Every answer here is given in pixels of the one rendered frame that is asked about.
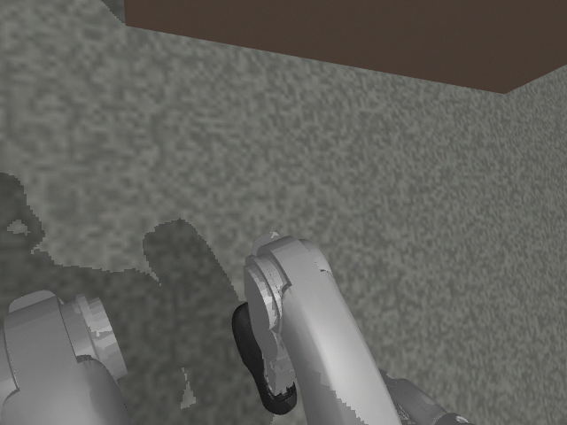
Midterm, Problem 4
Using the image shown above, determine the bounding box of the right robot foot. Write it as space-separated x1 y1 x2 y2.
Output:
232 302 297 415

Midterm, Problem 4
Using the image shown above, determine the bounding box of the right robot hand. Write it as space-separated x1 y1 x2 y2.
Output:
379 369 448 425

